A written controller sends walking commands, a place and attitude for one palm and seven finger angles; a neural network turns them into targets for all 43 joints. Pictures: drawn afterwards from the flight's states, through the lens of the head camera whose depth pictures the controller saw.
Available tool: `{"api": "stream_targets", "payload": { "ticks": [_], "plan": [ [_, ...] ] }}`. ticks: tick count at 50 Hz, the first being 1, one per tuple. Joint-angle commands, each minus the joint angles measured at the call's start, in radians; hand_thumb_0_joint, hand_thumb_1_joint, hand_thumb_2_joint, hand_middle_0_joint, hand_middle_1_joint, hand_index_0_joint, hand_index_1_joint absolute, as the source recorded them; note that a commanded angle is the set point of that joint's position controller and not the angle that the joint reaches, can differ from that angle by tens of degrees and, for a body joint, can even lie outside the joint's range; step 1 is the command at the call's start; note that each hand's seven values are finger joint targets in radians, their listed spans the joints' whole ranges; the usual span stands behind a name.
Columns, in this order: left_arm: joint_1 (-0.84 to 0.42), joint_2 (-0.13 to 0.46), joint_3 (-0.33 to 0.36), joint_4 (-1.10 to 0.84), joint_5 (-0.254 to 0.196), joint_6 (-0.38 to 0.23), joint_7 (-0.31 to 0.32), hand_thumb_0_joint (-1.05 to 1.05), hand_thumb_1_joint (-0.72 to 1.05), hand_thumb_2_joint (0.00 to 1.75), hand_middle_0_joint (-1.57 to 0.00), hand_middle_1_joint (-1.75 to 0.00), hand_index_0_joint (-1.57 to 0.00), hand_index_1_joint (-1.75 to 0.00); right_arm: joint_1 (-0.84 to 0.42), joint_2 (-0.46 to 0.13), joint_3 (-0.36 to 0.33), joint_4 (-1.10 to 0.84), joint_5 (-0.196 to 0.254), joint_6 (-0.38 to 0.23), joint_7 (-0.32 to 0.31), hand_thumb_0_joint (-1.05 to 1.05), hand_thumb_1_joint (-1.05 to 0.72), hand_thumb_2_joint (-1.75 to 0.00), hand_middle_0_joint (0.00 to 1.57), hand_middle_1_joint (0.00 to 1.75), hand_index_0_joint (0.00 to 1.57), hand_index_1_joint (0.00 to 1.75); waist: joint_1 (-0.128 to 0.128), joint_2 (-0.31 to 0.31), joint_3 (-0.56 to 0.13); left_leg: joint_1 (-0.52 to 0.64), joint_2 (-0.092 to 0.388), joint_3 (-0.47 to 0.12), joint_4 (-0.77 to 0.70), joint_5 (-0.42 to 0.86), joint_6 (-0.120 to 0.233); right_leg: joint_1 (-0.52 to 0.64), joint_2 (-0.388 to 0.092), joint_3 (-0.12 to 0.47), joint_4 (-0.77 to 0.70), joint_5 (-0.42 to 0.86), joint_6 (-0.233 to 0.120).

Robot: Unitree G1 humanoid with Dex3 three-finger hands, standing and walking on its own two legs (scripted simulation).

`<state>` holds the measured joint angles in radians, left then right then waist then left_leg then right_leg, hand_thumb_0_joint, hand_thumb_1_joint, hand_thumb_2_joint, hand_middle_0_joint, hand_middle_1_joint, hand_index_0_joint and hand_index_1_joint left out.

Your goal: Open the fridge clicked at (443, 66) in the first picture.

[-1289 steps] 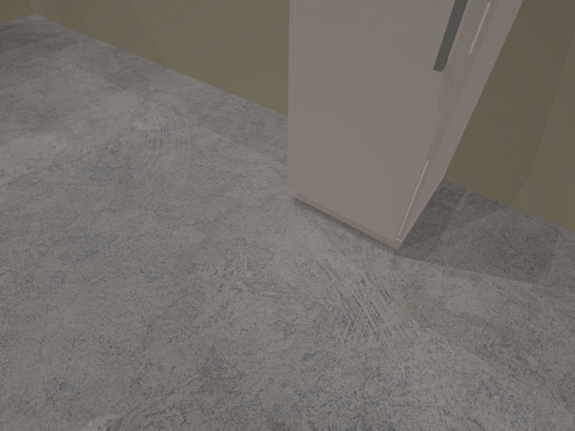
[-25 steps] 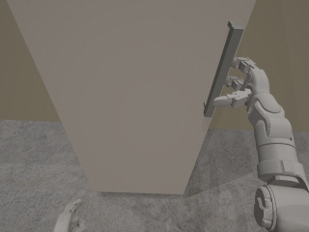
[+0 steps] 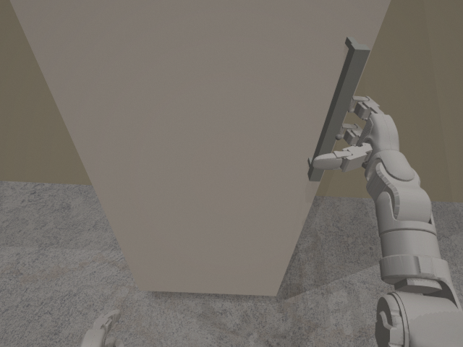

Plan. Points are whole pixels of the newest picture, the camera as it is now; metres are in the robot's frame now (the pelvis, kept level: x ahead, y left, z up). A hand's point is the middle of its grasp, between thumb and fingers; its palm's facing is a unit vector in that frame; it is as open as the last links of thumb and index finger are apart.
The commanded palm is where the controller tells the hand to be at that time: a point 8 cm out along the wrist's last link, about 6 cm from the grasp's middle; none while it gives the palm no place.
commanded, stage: slide the fingers in behind the handle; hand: right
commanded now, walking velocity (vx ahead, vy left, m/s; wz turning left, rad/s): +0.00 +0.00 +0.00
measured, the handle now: (329, 118) +0.47 -0.14 +0.20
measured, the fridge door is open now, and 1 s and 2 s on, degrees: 0 0 0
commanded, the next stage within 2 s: grip the handle and tug to test in 0.60 s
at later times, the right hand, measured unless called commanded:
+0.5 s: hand (332, 135) +0.41 -0.12 +0.21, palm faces +0.00 +1.00 -0.02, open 14.2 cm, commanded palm +0.39 -0.17 +0.21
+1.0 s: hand (327, 131) +0.41 -0.12 +0.21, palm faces -0.02 +1.00 +0.01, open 11.9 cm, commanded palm +0.39 -0.17 +0.21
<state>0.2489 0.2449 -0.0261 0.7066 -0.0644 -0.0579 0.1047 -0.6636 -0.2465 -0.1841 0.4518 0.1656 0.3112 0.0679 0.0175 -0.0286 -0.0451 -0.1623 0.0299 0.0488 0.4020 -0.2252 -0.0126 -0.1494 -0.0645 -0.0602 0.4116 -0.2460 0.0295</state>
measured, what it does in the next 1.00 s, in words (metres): stands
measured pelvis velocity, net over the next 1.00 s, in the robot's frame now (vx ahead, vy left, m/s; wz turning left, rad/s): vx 0.00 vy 0.00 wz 0.00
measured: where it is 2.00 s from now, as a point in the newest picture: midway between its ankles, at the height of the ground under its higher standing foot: outside the picture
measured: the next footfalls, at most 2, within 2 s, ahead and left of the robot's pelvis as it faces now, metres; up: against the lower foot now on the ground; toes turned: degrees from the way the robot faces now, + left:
none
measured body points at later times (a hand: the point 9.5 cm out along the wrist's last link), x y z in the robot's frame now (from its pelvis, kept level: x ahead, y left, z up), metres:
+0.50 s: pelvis +0.00 +0.00 +0.00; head -0.02 +0.01 +0.45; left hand +0.15 +0.24 -0.10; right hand +0.40 -0.18 +0.21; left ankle -0.01 +0.13 -0.74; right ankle -0.02 -0.14 -0.74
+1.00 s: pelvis +0.00 +0.00 +0.00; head -0.02 +0.01 +0.45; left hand +0.14 +0.25 -0.10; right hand +0.41 -0.17 +0.21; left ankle -0.01 +0.13 -0.74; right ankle -0.02 -0.14 -0.74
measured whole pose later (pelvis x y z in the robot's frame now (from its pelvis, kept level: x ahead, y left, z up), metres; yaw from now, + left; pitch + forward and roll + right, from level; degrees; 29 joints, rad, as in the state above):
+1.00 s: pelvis +0.00 +0.00 +0.00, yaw +0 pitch -1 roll +0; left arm 0.22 0.24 -0.03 0.71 -0.05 -0.05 0.11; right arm -0.70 -0.22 -0.16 0.45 0.16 0.32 0.04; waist 0.02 -0.03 -0.04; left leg -0.16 0.03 0.05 0.40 -0.22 -0.01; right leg -0.14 -0.06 -0.05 0.40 -0.24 0.03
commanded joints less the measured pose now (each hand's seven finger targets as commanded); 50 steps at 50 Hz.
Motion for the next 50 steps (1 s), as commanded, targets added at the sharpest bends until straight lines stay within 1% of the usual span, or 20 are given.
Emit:
{"api": "stream_targets", "payload": {
  "ticks": [1, 5, 6, 8, 12, 14, 16, 17, 23, 26, 29, 31, 35, 36, 39, 41, 42, 45, 46, 50],
  "plan": [
    [-0.117, 0.129, 0.044, -0.14, 0.004, -0.052, 0.015, 0.0, 0.9, 0.9, -0.2, -0.3, -0.2, -0.3, -0.532, -0.171, -0.039, -0.264, 0.016, -0.076, -0.001, 0.0, 0.5, -0.3, 0.3, 1.2, 0.3, 1.2, 0.009, 0.054, -0.26, 0.069, -0.047, 0.003, -0.033, 0.319, 0.026, 0.105, 0.052, 0.015, -0.015, 0.303, -0.055],
    [-0.13, 0.114, 0.038, -0.142, 0.002, -0.058, 0.013, 0.0, 0.9, 0.9, -0.2, -0.3, -0.2, -0.3, -0.554, -0.114, 0.012, -0.281, 0.019, -0.076, 0.001, 0.0, 0.5, -0.3, 0.3, 1.2, 0.3, 1.2, 0.01, -0.005, -0.279, 0.066, -0.045, 0.002, -0.028, 0.318, 0.03, 0.115, 0.059, 0.015, -0.011, 0.301, -0.052],
    [-0.127, 0.123, 0.041, -0.138, 0.004, -0.056, 0.013, 0.0, 0.9, 0.9, -0.2, -0.3, -0.2, -0.3, -0.535, -0.147, -0.015, -0.271, 0.016, -0.077, -0.002, 0.0, 0.5, -0.3, 0.3, 1.2, 0.3, 1.2, 0.005, 0.011, -0.287, 0.079, -0.045, 0.003, -0.027, 0.326, 0.031, 0.117, 0.057, 0.018, -0.009, 0.315, -0.052],
    [-0.135, 0.114, 0.036, -0.14, 0.002, -0.056, 0.014, 0.0, 0.9, 0.9, -0.2, -0.3, -0.2, -0.3, -0.528, -0.112, 0.01, -0.256, 0.019, -0.07, -0.002, 0.0, 0.5, -0.3, 0.3, 1.2, 0.3, 1.2, 0.01, 0.025, -0.274, 0.07, -0.044, 0.006, -0.025, 0.328, 0.028, 0.11, 0.057, 0.016, -0.01, 0.311, -0.054],
    [-0.138, 0.122, 0.037, -0.14, 0.004, -0.054, 0.017, 0.0, 0.9, 0.9, -0.2, -0.3, -0.2, -0.3, -0.57, -0.154, -0.011, -0.262, 0.018, -0.08, 0.0, 0.0, 0.5, -0.3, 0.3, 1.2, 0.3, 1.2, 0.011, 0.039, -0.281, 0.07, -0.041, 0.001, -0.031, 0.302, 0.027, 0.106, 0.057, 0.02, -0.018, 0.286, -0.055],
    [-0.14, 0.11, 0.035, -0.142, 0.002, -0.061, 0.013, 0.0, 0.9, 0.9, -0.2, -0.3, -0.2, -0.3, -0.569, -0.085, 0.034, -0.276, 0.021, -0.085, -0.003, 0.0, 0.5, -0.3, 0.3, 1.2, 0.3, 1.2, 0.015, 0.019, -0.289, 0.065, -0.044, 0.008, -0.023, 0.316, 0.03, 0.123, 0.058, 0.022, -0.011, 0.304, -0.051],
    [-0.136, 0.124, 0.035, -0.131, 0.005, -0.056, 0.013, 0.0, 0.9, 0.9, -0.2, -0.3, -0.2, -0.3, -0.537, -0.115, 0.009, -0.231, 0.023, -0.08, -0.005, 0.0, 0.5, -0.3, 0.3, 1.2, 0.3, 1.2, 0.01, 0.056, -0.268, 0.063, -0.046, 0.008, -0.03, 0.307, 0.029, 0.11, 0.056, 0.026, -0.014, 0.297, -0.052],
    [-0.139, 0.12, 0.036, -0.139, 0.004, -0.056, 0.013, 0.0, 0.9, 0.9, -0.2, -0.3, -0.2, -0.3, -0.561, -0.12, 0.009, -0.259, 0.022, -0.082, -0.005, 0.0, 0.5, -0.3, 0.3, 1.2, 0.3, 1.2, 0.008, 0.039, -0.285, 0.072, -0.041, 0.005, -0.023, 0.323, 0.029, 0.112, 0.056, 0.024, -0.015, 0.309, -0.053],
    [-0.14, 0.106, 0.034, -0.133, 0.005, -0.064, 0.008, 0.0, 0.9, 0.9, -0.2, -0.3, -0.2, -0.3, -0.604, -0.038, 0.071, -0.267, 0.013, -0.08, -0.022, 0.0, 0.5, -0.3, 0.3, 1.2, 0.3, 1.2, 0.022, 0.026, -0.288, 0.053, -0.047, 0.013, -0.015, 0.327, 0.031, 0.135, 0.056, 0.031, -0.007, 0.325, -0.051],
    [-0.136, 0.121, 0.036, -0.126, 0.008, -0.056, 0.009, 0.0, 0.9, 0.9, -0.2, -0.3, -0.2, -0.3, -0.548, -0.089, 0.024, -0.238, 0.016, -0.073, -0.023, 0.0, 0.5, -0.3, 0.3, 1.2, 0.3, 1.2, 0.004, 0.058, -0.288, 0.072, -0.047, 0.012, -0.019, 0.324, 0.032, 0.12, 0.055, 0.031, -0.013, 0.323, -0.05],
    [-0.14, 0.103, 0.031, -0.129, 0.006, -0.059, 0.008, 0.0, 0.9, 0.9, -0.2, -0.3, -0.2, -0.3, -0.577, -0.033, 0.064, -0.247, 0.012, -0.069, -0.026, 0.0, 0.5, -0.3, 0.3, 1.2, 0.3, 1.2, 0.015, 0.034, -0.271, 0.058, -0.046, 0.014, -0.017, 0.325, 0.031, 0.121, 0.056, 0.03, -0.013, 0.322, -0.048],
    [-0.133, 0.116, 0.034, -0.124, 0.011, -0.055, 0.007, 0.0, 0.9, 0.9, -0.2, -0.3, -0.2, -0.3, -0.559, -0.077, 0.033, -0.232, 0.008, -0.068, -0.033, 0.0, 0.5, -0.3, 0.3, 1.2, 0.3, 1.2, 0.005, 0.061, -0.274, 0.071, -0.047, 0.014, -0.02, 0.322, 0.032, 0.114, 0.054, 0.033, -0.017, 0.326, -0.049],
    [-0.133, 0.11, 0.033, -0.131, 0.011, -0.054, 0.006, 0.0, 0.9, 0.9, -0.2, -0.3, -0.2, -0.3, -0.53, -0.078, 0.013, -0.237, 0.012, -0.063, -0.035, 0.0, 0.5, -0.3, 0.3, 1.2, 0.3, 1.2, -0.006, 0.073, -0.282, 0.086, -0.046, 0.015, -0.015, 0.339, 0.032, 0.105, 0.057, 0.027, -0.019, 0.331, -0.049],
    [-0.14, 0.117, 0.035, -0.136, 0.013, -0.05, 0.006, 0.0, 0.9, 0.9, -0.2, -0.3, -0.2, -0.3, -0.5, -0.098, 0.001, -0.241, 0.009, -0.065, -0.034, 0.0, 0.45, -0.32, 0.3, 1.21, 0.3, 1.21, -0.015, 0.069, -0.288, 0.099, -0.045, 0.011, -0.019, 0.341, 0.032, 0.105, 0.056, 0.024, -0.022, 0.337, -0.05],
    [-0.14, 0.105, 0.031, -0.136, 0.01, -0.049, 0.008, 0.0, 0.9, 0.9, -0.2, -0.3, -0.2, -0.3, -0.53, -0.067, 0.024, -0.242, 0.008, -0.061, -0.034, 0.0, 0.31, -0.38, 0.32, 1.23, 0.32, 1.23, 0.001, 0.057, -0.262, 0.077, -0.045, 0.009, -0.024, 0.328, 0.028, 0.103, 0.058, 0.018, -0.022, 0.311, -0.051],
    [-0.137, 0.118, 0.034, -0.133, 0.012, -0.042, 0.009, 0.0, 0.9, 0.9, -0.2, -0.3, -0.2, -0.3, -0.507, -0.109, -0.005, -0.212, 0.005, -0.057, -0.034, 0.0, 0.22, -0.42, 0.33, 1.24, 0.33, 1.24, -0.005, 0.085, -0.242, 0.078, -0.045, 0.008, -0.034, 0.303, 0.027, 0.089, 0.054, 0.02, -0.028, 0.295, -0.052],
    [-0.139, 0.113, 0.032, -0.138, 0.011, -0.042, 0.01, 0.0, 0.9, 0.9, -0.2, -0.3, -0.2, -0.3, -0.542, -0.103, 0.006, -0.236, 0.004, -0.058, -0.033, 0.0, 0.17, -0.44, 0.33, 1.25, 0.33, 1.25, 0.0, 0.05, -0.248, 0.075, -0.042, 0.006, -0.031, 0.306, 0.028, 0.092, 0.055, 0.018, -0.029, 0.298, -0.052],
    [-0.134, 0.11, 0.033, -0.136, 0.01, -0.043, 0.011, 0.0, 0.9, 0.9, -0.2, -0.3, -0.2, -0.3, -0.513, -0.101, -0.002, -0.217, 0.005, -0.053, -0.031, 0.0, 0.03, -0.5, 0.35, 1.27, 0.35, 1.27, 0.001, 0.057, -0.249, 0.074, -0.045, 0.006, -0.031, 0.317, 0.027, 0.093, 0.058, 0.013, -0.023, 0.299, -0.052],
    [-0.13, 0.122, 0.036, -0.134, 0.013, -0.039, 0.012, 0.0, 0.9, 0.9, -0.2, -0.3, -0.2, -0.3, -0.495, -0.14, -0.035, -0.209, 0.005, -0.055, -0.031, 0.0, -0.01, -0.52, 0.35, 1.27, 0.35, 1.27, -0.008, 0.076, -0.254, 0.088, -0.044, 0.005, -0.035, 0.313, 0.027, 0.087, 0.057, 0.015, -0.025, 0.299, -0.053],
    [-0.134, 0.111, 0.034, -0.143, 0.008, -0.04, 0.012, 0.0, 0.9, 0.9, -0.2, -0.3, -0.2, -0.3, -0.516, -0.11, -0.008, -0.23, 0.007, -0.058, -0.027, 0.0, -0.2, -0.6, 0.38, 1.3, 0.38, 1.3, 0.001, 0.046, -0.255, 0.076, -0.044, 0.005, -0.036, 0.299, 0.026, 0.092, 0.057, 0.012, -0.027, 0.285, -0.05]
  ]
}}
